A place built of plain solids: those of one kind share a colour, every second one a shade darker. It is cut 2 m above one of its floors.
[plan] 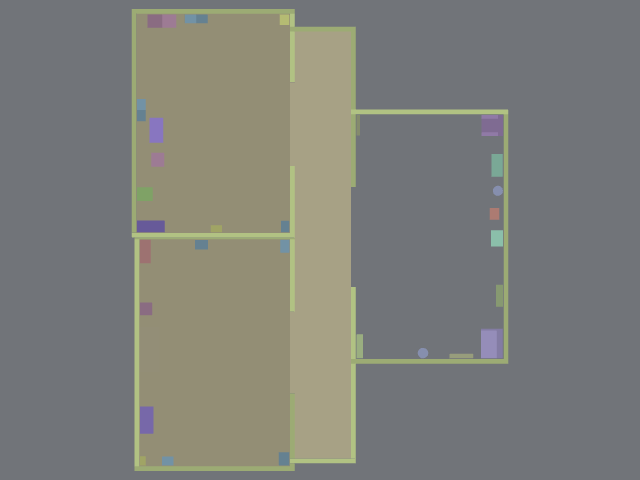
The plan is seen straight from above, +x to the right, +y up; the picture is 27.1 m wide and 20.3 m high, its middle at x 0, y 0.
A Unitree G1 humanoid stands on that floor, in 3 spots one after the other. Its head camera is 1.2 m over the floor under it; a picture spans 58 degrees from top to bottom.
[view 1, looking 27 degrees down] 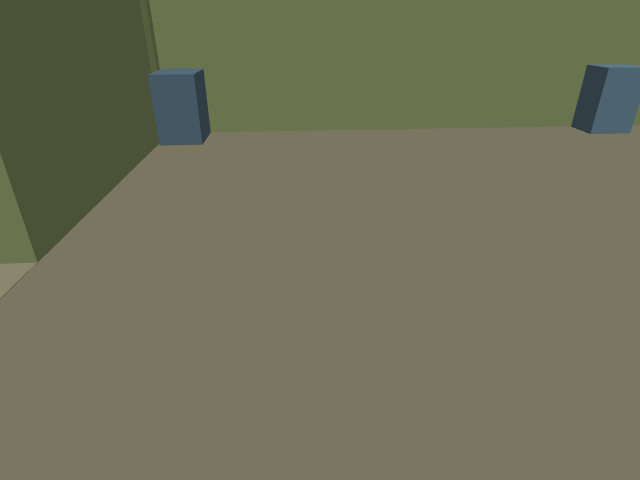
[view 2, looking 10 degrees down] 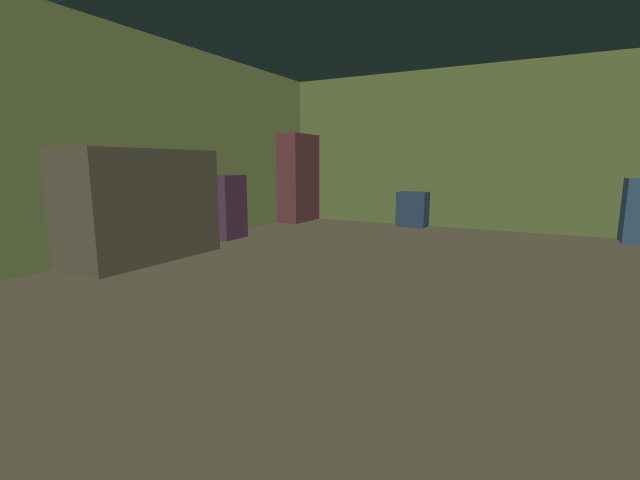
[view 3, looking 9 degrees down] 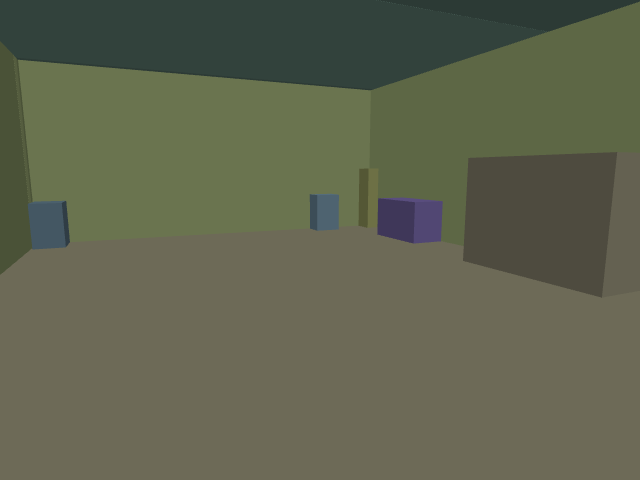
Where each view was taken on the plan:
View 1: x -2.68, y -4.30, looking -94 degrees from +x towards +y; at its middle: floor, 2.64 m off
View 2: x -2.68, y -8.38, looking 118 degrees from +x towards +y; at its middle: floor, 6.91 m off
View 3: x -2.68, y -1.12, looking -114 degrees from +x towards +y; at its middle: floor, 7.67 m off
